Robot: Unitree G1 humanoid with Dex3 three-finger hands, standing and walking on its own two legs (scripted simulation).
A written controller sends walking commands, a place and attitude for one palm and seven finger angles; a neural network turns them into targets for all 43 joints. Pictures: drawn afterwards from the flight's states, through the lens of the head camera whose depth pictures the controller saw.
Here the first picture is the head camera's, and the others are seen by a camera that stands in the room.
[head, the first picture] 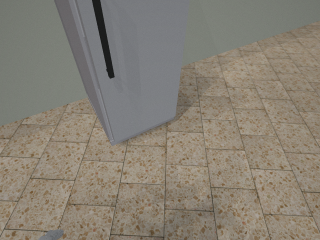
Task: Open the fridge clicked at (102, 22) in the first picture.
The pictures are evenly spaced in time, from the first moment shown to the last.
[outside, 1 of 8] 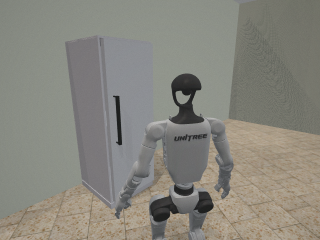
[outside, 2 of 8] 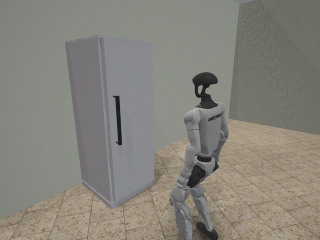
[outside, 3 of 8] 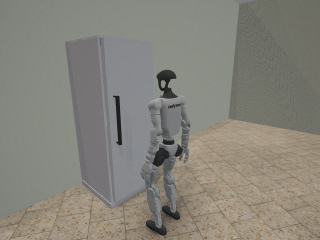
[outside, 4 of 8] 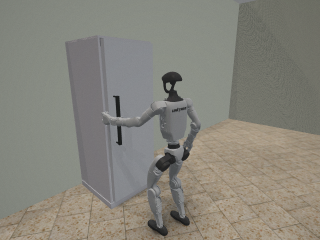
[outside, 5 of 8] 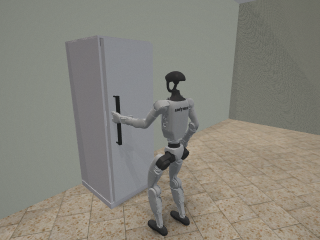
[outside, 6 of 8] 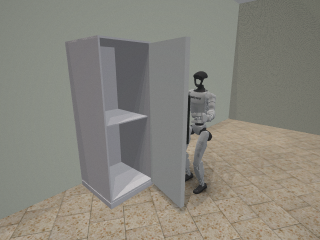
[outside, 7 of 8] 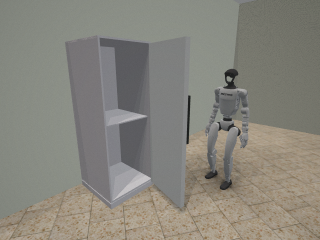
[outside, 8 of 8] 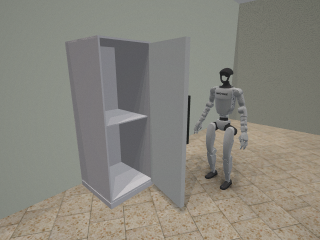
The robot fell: no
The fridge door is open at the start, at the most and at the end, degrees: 0 83 77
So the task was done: yes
